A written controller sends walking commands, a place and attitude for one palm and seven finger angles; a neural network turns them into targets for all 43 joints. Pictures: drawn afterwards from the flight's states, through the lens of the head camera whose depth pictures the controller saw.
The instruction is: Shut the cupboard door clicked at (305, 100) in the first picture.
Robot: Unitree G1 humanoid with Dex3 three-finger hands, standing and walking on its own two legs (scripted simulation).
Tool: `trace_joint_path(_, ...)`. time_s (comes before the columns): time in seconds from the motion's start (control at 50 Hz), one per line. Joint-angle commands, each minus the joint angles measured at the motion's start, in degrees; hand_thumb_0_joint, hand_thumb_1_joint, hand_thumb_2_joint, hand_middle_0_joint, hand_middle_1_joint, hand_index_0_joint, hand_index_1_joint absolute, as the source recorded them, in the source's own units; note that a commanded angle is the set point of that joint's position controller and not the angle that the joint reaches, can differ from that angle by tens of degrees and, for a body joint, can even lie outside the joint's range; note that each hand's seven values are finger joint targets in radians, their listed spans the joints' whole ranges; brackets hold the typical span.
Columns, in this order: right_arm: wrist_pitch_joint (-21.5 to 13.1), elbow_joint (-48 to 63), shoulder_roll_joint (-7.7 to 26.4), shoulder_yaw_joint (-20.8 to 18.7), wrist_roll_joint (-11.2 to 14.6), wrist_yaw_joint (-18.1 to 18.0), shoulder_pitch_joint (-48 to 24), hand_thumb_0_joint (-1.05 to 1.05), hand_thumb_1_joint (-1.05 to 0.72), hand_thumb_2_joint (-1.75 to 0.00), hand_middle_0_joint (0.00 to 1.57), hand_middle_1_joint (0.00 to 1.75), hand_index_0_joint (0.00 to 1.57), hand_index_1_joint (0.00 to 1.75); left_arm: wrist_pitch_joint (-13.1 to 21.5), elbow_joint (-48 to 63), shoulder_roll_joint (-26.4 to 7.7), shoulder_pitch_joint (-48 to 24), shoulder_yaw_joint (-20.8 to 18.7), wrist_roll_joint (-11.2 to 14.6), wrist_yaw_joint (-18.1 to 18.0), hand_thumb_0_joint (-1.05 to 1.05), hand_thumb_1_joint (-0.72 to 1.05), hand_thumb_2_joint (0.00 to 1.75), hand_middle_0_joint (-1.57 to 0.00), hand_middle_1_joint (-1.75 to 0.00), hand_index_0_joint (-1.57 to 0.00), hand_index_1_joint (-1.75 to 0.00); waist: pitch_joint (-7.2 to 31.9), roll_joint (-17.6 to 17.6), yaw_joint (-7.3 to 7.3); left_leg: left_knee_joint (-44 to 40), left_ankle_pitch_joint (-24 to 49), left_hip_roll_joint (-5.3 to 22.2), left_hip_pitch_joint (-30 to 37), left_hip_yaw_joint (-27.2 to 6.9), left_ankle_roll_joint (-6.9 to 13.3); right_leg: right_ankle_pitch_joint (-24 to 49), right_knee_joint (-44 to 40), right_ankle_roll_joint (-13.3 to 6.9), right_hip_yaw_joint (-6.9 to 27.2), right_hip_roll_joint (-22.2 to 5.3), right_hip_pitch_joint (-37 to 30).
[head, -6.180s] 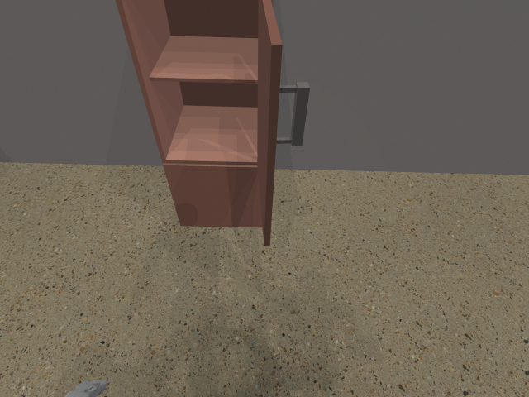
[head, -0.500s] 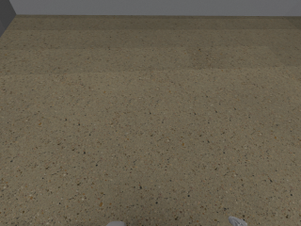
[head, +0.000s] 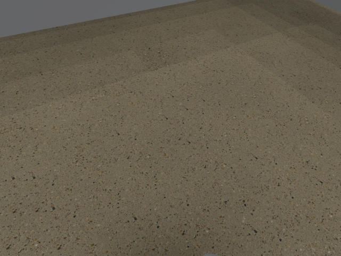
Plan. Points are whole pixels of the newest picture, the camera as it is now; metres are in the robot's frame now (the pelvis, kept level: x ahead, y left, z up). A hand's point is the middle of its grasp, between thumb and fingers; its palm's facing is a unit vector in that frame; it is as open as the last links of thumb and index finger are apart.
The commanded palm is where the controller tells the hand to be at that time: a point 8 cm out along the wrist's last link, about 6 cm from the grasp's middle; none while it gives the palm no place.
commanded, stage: walk around to get in front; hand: left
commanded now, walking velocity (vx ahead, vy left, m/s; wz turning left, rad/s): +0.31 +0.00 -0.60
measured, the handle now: out of the picture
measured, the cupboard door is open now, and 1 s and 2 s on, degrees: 95 95 95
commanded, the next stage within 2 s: walk to a spot facing it in 1.24 s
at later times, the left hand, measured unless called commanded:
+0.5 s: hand out of the picture +0.15 +0.11 -0.18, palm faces -0.16 -0.97 -0.18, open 7.4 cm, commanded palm none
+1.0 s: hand (148, 140) +0.51 +0.09 -0.17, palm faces -0.36 -0.92 -0.17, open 7.4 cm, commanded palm none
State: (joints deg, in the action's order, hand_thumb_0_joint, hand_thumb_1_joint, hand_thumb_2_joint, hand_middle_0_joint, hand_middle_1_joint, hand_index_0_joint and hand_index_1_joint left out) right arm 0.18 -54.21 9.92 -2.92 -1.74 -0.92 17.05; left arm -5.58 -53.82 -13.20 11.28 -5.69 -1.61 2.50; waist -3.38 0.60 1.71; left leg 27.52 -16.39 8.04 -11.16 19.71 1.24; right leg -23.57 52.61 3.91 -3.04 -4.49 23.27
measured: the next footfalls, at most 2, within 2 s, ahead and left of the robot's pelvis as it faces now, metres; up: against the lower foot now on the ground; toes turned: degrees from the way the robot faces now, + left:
right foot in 0.12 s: +0.04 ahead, -0.14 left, +0.00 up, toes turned -12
left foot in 0.60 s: +0.41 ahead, +0.00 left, +0.00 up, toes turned -9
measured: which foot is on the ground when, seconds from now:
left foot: down 0.00-0.12, up 0.14-0.58, down 0.60-1.00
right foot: up 0.00-0.10, down 0.12-0.62, up 0.64-1.00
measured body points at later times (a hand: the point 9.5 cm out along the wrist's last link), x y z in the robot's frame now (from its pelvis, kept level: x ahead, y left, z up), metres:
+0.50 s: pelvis +0.15 -0.06 -0.01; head +0.18 -0.07 +0.44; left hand +0.16 +0.16 -0.16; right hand +0.21 -0.33 -0.14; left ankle +0.30 +0.04 -0.69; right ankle +0.00 -0.14 -0.74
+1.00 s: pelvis +0.37 -0.05 +0.00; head +0.38 -0.03 +0.45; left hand +0.53 +0.14 -0.15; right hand +0.24 -0.25 -0.14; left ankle +0.37 +0.00 -0.74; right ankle +0.35 -0.23 -0.64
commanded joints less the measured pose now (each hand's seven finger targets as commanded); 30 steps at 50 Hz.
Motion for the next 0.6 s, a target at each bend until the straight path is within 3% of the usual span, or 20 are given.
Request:
trace_joint_path(0.0, -1.55, 1.60, 12.62, -3.25, -0.32, -0.21, 3.03, 0.00, -0.90, -0.90, 0.20, 0.30, 0.20, 0.30, 3.19, 7.29, -1.87, -6.83, 0.10, -0.17, 0.70, 0.00, 0.90, 0.90, -0.20, -0.30, -0.20, -0.30, 2.94, -9.95, 2.14, -13.86, -11.15, 16.73, 5.67, -14.23, 4.56, -3.06, -10.84, -2.15, -3.28, 0.58, 2.14)
trace_joint_path(0.04, -1.55, 1.32, 13.04, -3.31, -0.38, 0.13, 2.47, 0.00, -0.90, -0.90, 0.20, 0.30, 0.20, 0.30, 3.78, 6.68, -1.67, -5.08, 0.00, -0.05, 0.50, 0.00, 0.90, 0.90, -0.20, -0.30, -0.20, -0.30, 3.81, -9.02, 0.66, -10.94, -10.31, 16.57, 3.86, -11.80, 3.28, -1.29, -16.67, -3.14, -4.51, 1.50, -2.87)
trace_joint_path(0.06, -1.50, 1.39, 12.99, -3.17, -0.31, 0.28, 1.48, 0.00, -0.90, -0.90, 0.20, 0.30, 0.20, 0.30, 4.15, 5.67, -1.93, -2.00, -0.20, -0.02, 0.30, 0.00, 0.90, 0.90, -0.20, -0.30, -0.20, -0.30, 4.55, -7.87, -1.30, -6.97, -10.39, 15.60, 1.58, -9.69, 2.04, 2.32, -21.13, -3.64, -5.64, 2.38, -8.13)
trace_joint_path(0.08, -1.37, 1.64, 12.17, -2.88, -0.16, 0.55, 0.87, 0.00, -0.90, -0.90, 0.20, 0.30, 0.20, 0.30, 4.76, 3.51, -3.67, 3.22, -0.61, -0.02, -0.12, 0.00, 0.90, 0.90, -0.20, -0.30, -0.20, -0.30, 6.29, -2.86, -4.00, 1.82, -10.02, 13.08, -4.29, -6.45, -0.13, 5.20, -26.69, -4.71, -5.76, 3.09, -18.35)
trace_joint_path(0.1, -1.23, 3.19, 8.55, -1.93, 0.60, 1.19, 0.57, 0.00, -0.90, -0.90, 0.20, 0.30, 0.20, 0.30, 5.79, 1.46, -10.05, 10.23, -1.67, -0.47, -0.95, 0.00, 0.90, 0.90, -0.20, -0.30, -0.20, -0.30, 9.38, 12.84, -7.71, 18.98, -12.88, 7.33, -17.90, -0.86, -3.04, -5.57, -35.01, -8.85, 9.51, -7.56, -31.74)
trace_joint_path(0.12, -1.04, 7.49, 6.45, -0.70, 0.25, 1.73, -6.27, 0.00, -0.90, -0.90, 0.20, 0.30, 0.20, 0.30, 5.92, -0.03, -15.89, 14.94, -2.54, 0.51, -1.94, 0.00, 0.90, 0.90, -0.20, -0.30, -0.20, -0.30, 5.91, 22.03, -10.62, 33.23, -20.69, -0.05, -33.73, -6.95, -5.14, -5.17, -41.20, -14.35, 31.81, -17.86, -33.06)
trace_joint_path(0.14, -0.90, 8.35, 8.52, -1.35, 0.02, 1.67, -9.20, 0.00, -0.90, -0.90, 0.20, 0.30, 0.20, 0.30, 5.81, -0.09, -14.92, 15.46, -2.34, 1.10, -2.72, 0.00, 0.90, 0.90, -0.20, -0.30, -0.20, -0.30, 2.71, 15.05, -10.08, 38.42, -16.10, 0.82, -36.48, -13.97, -4.39, -4.06, -42.74, -16.12, 32.33, -19.45, -29.60)
trace_joint_path(0.18, -1.01, 6.65, 8.56, -1.96, 0.00, 1.89, -8.89, 0.00, -0.90, -0.90, 0.20, 0.30, 0.20, 0.30, 7.10, 1.00, -10.82, 8.60, -1.46, 1.09, -2.82, 0.00, 0.90, 0.90, -0.20, -0.30, -0.20, -0.30, -2.90, 12.15, -6.56, 41.22, -6.08, 2.33, -35.81, -17.05, -4.12, -4.77, -43.49, -14.07, 27.11, -15.08, -22.26)
trace_joint_path(0.2, -1.17, 5.34, 8.94, -2.21, -0.26, 1.96, -7.90, 0.00, -0.90, -0.90, 0.20, 0.30, 0.20, 0.30, 7.51, 1.57, -8.10, 6.40, -0.59, 1.02, -2.83, 0.00, 0.90, 0.90, -0.20, -0.30, -0.20, -0.30, -3.94, 6.78, -4.88, 39.44, -2.01, 2.98, -33.76, -17.80, -4.59, -0.06, -42.77, -13.36, 22.02, -12.91, -20.06)
trace_joint_path(0.22, -1.23, 4.36, 8.22, -2.14, -0.48, 2.08, -6.03, 0.00, -0.90, -0.90, 0.20, 0.30, 0.20, 0.30, 8.14, 1.75, -7.01, 5.63, 0.11, 0.88, -2.65, 0.00, 0.90, 0.90, -0.20, -0.30, -0.20, -0.30, -4.05, 5.65, -3.21, 37.68, 0.61, 2.78, -31.42, -16.88, -5.37, 9.40, -41.92, -12.26, 16.83, -10.53, -18.95)
trace_joint_path(0.24, -1.24, 3.57, 7.52, -1.98, -0.49, 2.07, -4.45, 0.00, -0.90, -0.90, 0.20, 0.30, 0.20, 0.30, 8.84, 1.42, -6.35, 6.24, 0.48, 0.82, -2.54, 0.00, 0.90, 0.90, -0.20, -0.30, -0.20, -0.30, -3.16, 5.62, -2.32, 36.93, 1.78, 2.14, -30.22, -16.03, -5.94, 19.20, -40.85, -11.92, 13.88, -8.93, -19.52)
trace_joint_path(0.28, -1.25, 3.04, 6.81, -1.84, -0.31, 2.04, -3.53, 0.00, -0.90, -0.90, 0.20, 0.30, 0.20, 0.30, 9.85, 0.01, -6.35, 9.08, 0.75, 0.79, -2.41, 0.00, 0.90, 0.90, -0.20, -0.30, -0.20, -0.30, -1.19, 5.73, -1.80, 36.28, 2.96, 1.17, -30.03, -15.14, -6.62, 34.23, -38.64, -11.67, 10.79, -7.47, -22.36)
trace_joint_path(0.32, -1.37, 3.72, 6.31, -1.63, -0.11, 2.16, -5.46, 0.00, -0.90, -0.90, 0.20, 0.30, 0.20, 0.30, 10.33, -1.38, -5.91, 11.98, 1.00, 0.68, -2.64, 0.00, 0.90, 0.90, -0.20, -0.30, -0.20, -0.30, -0.88, 6.38, -2.25, 35.62, 4.35, 0.48, -31.66, -14.84, -6.54, 42.71, -37.36, -11.84, 10.38, -6.71, -24.84)
trace_joint_path(0.4, -1.68, 6.34, 5.69, -1.03, 0.29, 2.53, -12.45, 0.00, -0.90, -0.90, 0.20, 0.30, 0.20, 0.30, 10.43, -3.08, -5.28, 13.97, 1.38, 0.37, -3.39, 0.00, 0.90, 0.90, -0.20, -0.30, -0.20, -0.30, -2.69, 5.57, -3.36, 29.95, 7.04, 0.14, -33.31, -14.70, -5.82, 40.48, -38.29, -13.52, 12.35, -7.16, -25.49)
trace_joint_path(0.46, -2.29, 7.93, 4.85, -0.32, 0.53, 2.82, -16.91, 0.00, -0.90, -0.90, 0.20, 0.30, 0.20, 0.30, 10.33, -4.05, -5.11, 14.45, 1.65, 0.24, -3.94, 0.00, 0.90, 0.90, -0.20, -0.30, -0.20, -0.30, -4.32, 5.71, -4.13, 20.87, 7.82, -1.16, -29.25, -13.55, -4.65, 42.00, -38.60, -13.16, 12.40, -6.99, -25.12)
trace_joint_path(0.48, -2.55, 8.14, 4.63, -0.17, 0.62, 2.81, -17.10, 0.00, -0.90, -0.90, 0.20, 0.30, 0.20, 0.30, 10.23, -4.33, -5.29, 14.23, 1.68, 0.18, -4.15, 0.00, 0.90, 0.90, -0.20, -0.30, -0.20, -0.30, -4.03, 5.95, -3.76, 17.08, 7.51, -1.64, -25.85, -13.79, -3.92, 43.72, -37.61, -12.66, 12.43, -7.12, -24.68)
trace_joint_path(0.52, -3.33, 6.65, 5.30, -0.43, 0.65, 2.27, -11.76, 0.00, -0.90, -0.90, 0.20, 0.30, 0.20, 0.30, 10.38, -4.62, -6.95, 12.44, 1.11, 0.18, -4.25, 0.00, 0.90, 0.90, -0.20, -0.30, -0.20, -0.30, 0.13, 6.15, -1.15, 10.97, 5.78, -5.02, -14.32, -12.06, -2.20, 54.42, -30.97, -11.80, 11.42, -7.02, -24.24)
trace_joint_path(0.54, -3.66, 4.52, 6.29, -0.82, 0.47, 1.68, -5.22, 0.00, -0.90, -0.90, 0.20, 0.30, 0.20, 0.30, 10.43, -4.75, -7.46, 11.94, 0.89, 0.30, -4.25, 0.00, 0.90, 0.90, -0.20, -0.30, -0.20, -0.30, 3.59, 5.76, 1.65, 7.71, 7.48, -6.72, -5.81, -11.63, -1.53, 57.55, -24.44, -10.74, 10.68, -5.93, -23.08)
trace_joint_path(0.56, -3.86, 1.45, 8.58, -1.46, 0.21, 1.13, 4.03, 0.00, -0.90, -0.90, 0.20, 0.30, 0.20, 0.30, 10.45, -4.97, -7.29, 11.27, 0.67, 0.69, -4.17, 0.00, 0.90, 0.90, -0.20, -0.30, -0.20, -0.30, 7.70, 5.10, 5.44, 4.06, 11.16, -6.03, 5.39, -13.95, -1.17, 52.16, -13.70, -9.17, 9.80, -4.19, -19.14)
trace_joint_path(0.58, -4.04, -0.53, 14.11, -2.74, -0.56, 0.36, 11.70, 0.00, -0.90, -0.90, 0.20, 0.30, 0.20, 0.30, 10.25, -4.88, -4.45, 14.17, 0.59, 1.28, -3.66, 0.00, 0.90, 0.90, -0.20, -0.30, -0.20, -0.30, 15.34, -5.57, 7.16, 3.21, 12.58, 3.29, 18.38, -23.48, 0.91, 32.59, 0.68, -7.46, 6.75, 1.45, -11.27)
